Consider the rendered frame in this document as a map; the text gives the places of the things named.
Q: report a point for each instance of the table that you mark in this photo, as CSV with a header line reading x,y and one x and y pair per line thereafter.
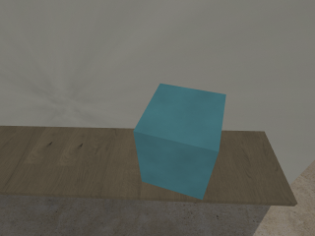
x,y
102,163

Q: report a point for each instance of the carton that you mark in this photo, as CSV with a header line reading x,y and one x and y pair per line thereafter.
x,y
178,139

